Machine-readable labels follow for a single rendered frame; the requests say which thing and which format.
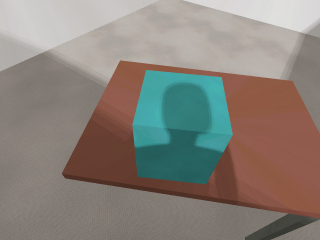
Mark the table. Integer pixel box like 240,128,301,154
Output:
62,60,320,240

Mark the carton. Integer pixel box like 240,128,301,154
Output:
132,70,233,184

